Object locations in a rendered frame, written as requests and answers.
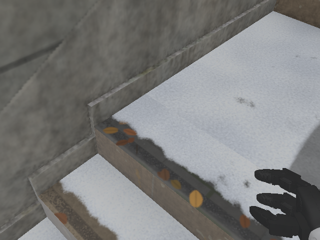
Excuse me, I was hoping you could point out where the robot right forearm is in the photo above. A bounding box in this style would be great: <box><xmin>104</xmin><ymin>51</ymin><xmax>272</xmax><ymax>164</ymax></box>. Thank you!
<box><xmin>308</xmin><ymin>227</ymin><xmax>320</xmax><ymax>240</ymax></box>

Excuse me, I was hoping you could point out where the robot right hand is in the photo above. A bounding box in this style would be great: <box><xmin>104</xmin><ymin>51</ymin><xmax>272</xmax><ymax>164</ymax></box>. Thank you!
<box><xmin>249</xmin><ymin>168</ymin><xmax>320</xmax><ymax>240</ymax></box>

